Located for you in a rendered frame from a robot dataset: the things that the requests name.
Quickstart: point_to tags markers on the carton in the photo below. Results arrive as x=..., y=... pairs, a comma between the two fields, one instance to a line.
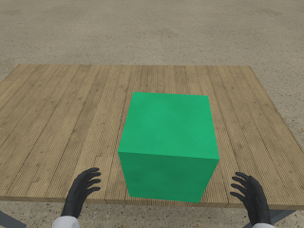
x=168, y=149

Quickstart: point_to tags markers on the robot left hand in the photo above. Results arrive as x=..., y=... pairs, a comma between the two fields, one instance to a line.
x=78, y=192

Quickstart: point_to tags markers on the table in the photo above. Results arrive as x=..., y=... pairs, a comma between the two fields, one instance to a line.
x=57, y=121

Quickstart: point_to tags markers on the robot right hand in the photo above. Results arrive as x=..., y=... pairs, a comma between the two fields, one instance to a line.
x=254, y=201

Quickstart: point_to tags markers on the left robot forearm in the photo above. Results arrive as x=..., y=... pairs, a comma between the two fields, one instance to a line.
x=66, y=222

